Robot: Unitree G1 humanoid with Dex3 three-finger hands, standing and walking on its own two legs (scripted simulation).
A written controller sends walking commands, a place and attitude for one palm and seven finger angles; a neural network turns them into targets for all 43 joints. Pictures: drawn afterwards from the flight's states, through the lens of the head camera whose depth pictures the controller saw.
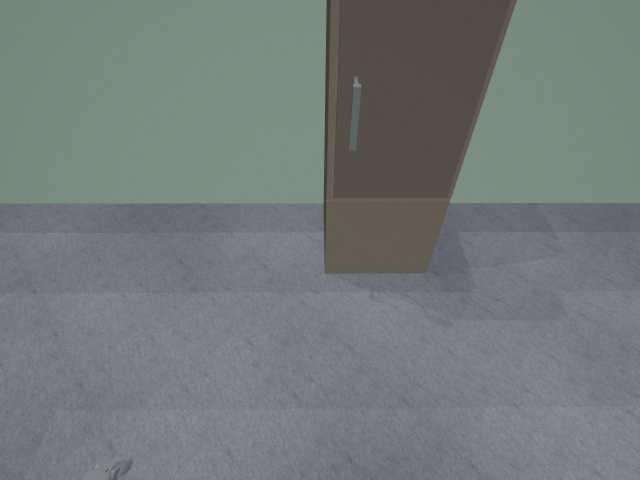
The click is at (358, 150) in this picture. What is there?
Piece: cupboard door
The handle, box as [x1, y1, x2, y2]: [349, 77, 360, 149]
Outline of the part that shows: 357,77 353,77 354,83 352,89 349,149 355,149 360,97 360,84 357,82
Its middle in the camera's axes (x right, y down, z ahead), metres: +0.08 -0.32 +1.00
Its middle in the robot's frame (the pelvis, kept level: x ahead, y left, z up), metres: +0.97 -0.04 -0.03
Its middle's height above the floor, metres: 0.74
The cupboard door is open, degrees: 0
